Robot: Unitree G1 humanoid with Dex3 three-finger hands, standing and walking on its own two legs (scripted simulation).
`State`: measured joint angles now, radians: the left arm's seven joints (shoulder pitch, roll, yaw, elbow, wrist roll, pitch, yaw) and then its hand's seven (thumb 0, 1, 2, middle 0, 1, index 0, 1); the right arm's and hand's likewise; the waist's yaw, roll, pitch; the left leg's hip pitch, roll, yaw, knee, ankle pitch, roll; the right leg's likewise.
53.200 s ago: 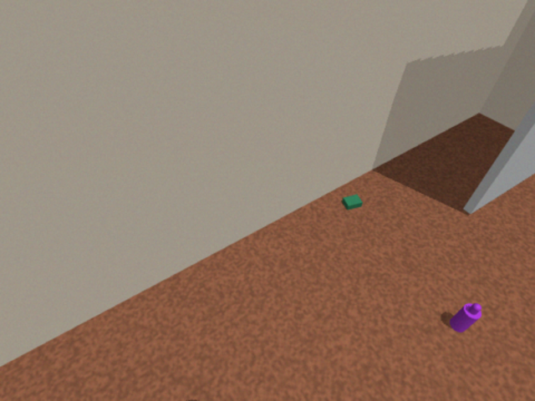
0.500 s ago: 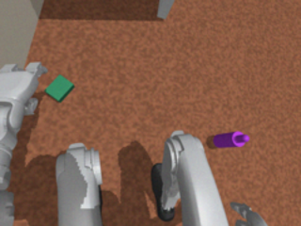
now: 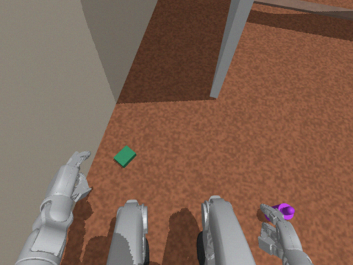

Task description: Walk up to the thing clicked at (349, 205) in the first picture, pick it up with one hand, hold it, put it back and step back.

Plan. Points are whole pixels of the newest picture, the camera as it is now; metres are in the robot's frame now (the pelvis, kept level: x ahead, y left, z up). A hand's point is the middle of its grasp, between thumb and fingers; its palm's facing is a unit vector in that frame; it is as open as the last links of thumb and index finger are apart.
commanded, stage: home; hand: left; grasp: from above
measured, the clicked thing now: (125, 156) +0.55 +0.20 -0.51
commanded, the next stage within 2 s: none
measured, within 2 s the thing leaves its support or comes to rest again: neither
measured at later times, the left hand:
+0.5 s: hand (52, 210) +0.25 +0.18 +0.12, palm faces +0.10 -0.97 -0.22, open 7.4 cm
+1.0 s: hand (36, 220) +0.23 +0.19 +0.14, palm faces +0.09 -0.98 -0.20, open 7.4 cm
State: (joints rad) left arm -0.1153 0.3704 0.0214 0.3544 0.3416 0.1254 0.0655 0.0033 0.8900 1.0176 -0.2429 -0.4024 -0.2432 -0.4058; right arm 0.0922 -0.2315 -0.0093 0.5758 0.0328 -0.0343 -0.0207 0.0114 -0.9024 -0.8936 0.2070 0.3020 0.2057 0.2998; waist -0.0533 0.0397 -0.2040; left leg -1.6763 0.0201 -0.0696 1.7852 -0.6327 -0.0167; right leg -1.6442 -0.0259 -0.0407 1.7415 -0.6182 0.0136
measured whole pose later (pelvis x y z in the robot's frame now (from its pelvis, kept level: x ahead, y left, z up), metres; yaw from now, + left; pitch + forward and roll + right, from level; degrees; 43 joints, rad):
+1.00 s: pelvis +0.08 +0.00 +0.19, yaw +3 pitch +10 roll -2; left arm 0.49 0.22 0.03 -0.12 -0.05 0.45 0.02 0.01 0.90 0.90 -0.20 -0.30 -0.20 -0.30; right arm 0.27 -0.22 0.02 0.53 0.00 -0.23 -0.18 0.02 -0.90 -0.90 0.21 0.30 0.21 0.30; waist -0.04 0.04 -0.15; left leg -0.67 0.04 -0.06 0.99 -0.49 -0.02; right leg -0.63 -0.01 -0.06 0.93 -0.47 0.01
